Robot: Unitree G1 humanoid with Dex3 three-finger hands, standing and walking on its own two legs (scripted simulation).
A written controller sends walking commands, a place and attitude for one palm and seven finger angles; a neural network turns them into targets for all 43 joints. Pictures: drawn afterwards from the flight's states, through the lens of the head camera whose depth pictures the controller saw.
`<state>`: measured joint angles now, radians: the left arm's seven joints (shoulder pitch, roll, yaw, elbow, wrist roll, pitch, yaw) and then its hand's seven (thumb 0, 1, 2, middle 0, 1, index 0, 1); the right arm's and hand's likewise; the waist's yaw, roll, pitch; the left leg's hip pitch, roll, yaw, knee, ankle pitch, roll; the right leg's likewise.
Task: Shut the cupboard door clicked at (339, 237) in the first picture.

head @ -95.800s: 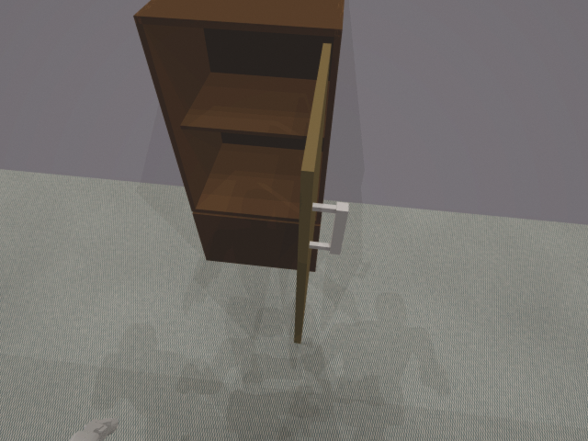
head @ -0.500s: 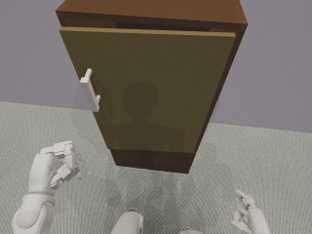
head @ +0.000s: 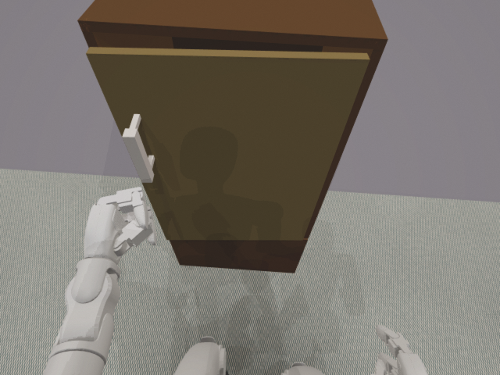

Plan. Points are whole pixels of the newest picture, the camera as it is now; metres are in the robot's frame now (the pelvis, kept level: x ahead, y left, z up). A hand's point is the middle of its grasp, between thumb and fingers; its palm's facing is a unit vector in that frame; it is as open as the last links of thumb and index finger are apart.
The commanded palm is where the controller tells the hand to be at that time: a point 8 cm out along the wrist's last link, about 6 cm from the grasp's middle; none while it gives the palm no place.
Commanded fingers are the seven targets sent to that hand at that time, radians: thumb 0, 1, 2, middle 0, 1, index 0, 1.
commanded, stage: bring the fist close to the handle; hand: left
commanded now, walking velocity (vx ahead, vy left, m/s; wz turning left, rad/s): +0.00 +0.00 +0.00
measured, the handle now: (142, 149) +0.48 +0.22 +0.06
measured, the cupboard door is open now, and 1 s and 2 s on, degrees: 4 4 0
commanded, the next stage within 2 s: push the door shut along its arc in 0.66 s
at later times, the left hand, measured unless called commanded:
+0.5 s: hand (158, 197) +0.38 +0.17 +0.06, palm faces +0.05 -1.00 -0.03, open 3.1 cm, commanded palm +0.35 +0.22 +0.06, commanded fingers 0.00 0.90 0.90 -1.30 -1.50 -1.30 -1.50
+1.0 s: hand (157, 188) +0.40 +0.17 +0.06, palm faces +0.02 -1.00 -0.03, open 3.1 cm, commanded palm +0.38 +0.22 +0.06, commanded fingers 0.00 0.90 0.90 -1.30 -1.50 -1.30 -1.50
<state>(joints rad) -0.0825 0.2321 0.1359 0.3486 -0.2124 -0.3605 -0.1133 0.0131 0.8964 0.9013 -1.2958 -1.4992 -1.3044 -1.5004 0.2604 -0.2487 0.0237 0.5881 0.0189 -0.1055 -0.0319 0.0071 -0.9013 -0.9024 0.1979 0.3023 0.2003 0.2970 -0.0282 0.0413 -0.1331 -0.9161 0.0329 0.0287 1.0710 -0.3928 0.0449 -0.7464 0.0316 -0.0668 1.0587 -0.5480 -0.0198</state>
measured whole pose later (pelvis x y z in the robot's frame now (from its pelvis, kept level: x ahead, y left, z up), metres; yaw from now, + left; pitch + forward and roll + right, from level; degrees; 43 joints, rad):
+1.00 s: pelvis +0.00 -0.01 +0.00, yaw +0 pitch +15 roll -2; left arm -0.45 0.31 0.24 0.78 -0.19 -0.44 -0.21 0.01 0.89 0.90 -1.30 -1.50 -1.31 -1.50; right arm 0.25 -0.26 0.02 0.63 0.03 -0.05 -0.03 0.00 -0.90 -0.90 0.20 0.30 0.20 0.30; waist -0.05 0.03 -0.13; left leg -0.96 0.04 0.02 1.08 -0.39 0.03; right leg -0.80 0.04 -0.08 1.08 -0.55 -0.04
